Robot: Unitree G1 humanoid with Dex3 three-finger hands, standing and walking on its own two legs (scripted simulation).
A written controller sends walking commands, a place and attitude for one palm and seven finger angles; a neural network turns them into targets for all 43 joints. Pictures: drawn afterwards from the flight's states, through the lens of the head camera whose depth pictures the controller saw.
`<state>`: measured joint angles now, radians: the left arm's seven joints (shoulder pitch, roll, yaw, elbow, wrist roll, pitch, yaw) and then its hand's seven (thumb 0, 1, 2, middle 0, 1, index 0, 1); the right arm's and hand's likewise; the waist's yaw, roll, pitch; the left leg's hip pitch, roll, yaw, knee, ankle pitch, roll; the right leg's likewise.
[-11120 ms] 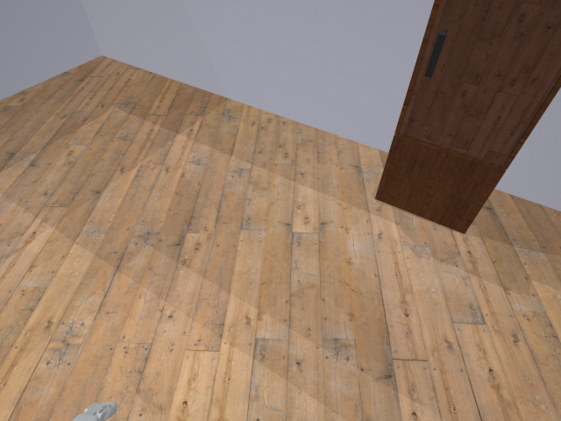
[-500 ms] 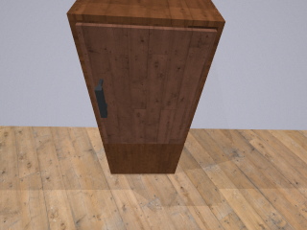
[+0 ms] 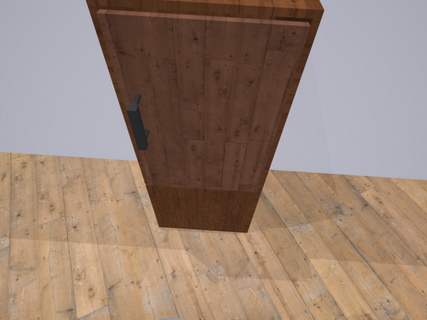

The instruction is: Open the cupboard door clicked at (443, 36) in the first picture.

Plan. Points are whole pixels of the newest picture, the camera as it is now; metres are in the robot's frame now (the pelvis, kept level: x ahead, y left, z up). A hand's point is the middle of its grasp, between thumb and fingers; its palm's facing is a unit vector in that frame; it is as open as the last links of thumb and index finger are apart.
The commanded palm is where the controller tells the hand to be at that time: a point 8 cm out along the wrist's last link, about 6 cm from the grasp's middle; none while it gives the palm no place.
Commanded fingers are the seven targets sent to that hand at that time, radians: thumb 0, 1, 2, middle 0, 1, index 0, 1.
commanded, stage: come to a stop and stand still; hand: left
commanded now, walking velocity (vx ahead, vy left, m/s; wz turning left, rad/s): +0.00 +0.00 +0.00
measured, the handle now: (140, 122) +0.54 +0.23 +0.01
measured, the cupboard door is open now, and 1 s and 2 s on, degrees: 0 0 0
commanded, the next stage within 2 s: look again from close up in 0.48 s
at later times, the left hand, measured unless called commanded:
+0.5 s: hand out of the picture -0.03 +0.19 -0.16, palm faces +0.01 -0.98 -0.20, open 7.4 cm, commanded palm none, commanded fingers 0.00 0.90 0.90 -0.20 -0.30 -0.20 -0.30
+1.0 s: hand out of the picture -0.05 +0.20 -0.17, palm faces +0.01 -0.98 -0.21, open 7.4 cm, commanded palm none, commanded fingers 0.00 0.90 0.90 -0.20 -0.30 -0.20 -0.30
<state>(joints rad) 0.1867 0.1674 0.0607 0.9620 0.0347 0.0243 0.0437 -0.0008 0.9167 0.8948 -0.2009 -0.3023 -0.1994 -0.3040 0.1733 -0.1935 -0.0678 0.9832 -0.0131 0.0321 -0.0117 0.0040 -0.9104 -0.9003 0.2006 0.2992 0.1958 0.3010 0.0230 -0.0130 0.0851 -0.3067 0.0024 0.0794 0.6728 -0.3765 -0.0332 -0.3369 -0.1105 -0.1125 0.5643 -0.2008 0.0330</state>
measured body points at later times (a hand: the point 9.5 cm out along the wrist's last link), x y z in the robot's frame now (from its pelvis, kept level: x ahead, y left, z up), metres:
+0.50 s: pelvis -0.03 +0.03 +0.01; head -0.02 +0.01 +0.46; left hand -0.03 +0.24 -0.14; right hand -0.03 -0.20 -0.15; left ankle +0.01 +0.09 -0.73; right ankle -0.07 -0.08 -0.73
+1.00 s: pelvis -0.07 +0.02 +0.01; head -0.08 +0.02 +0.45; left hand -0.05 +0.25 -0.15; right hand -0.04 -0.21 -0.15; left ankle +0.01 +0.09 -0.73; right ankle -0.07 -0.08 -0.73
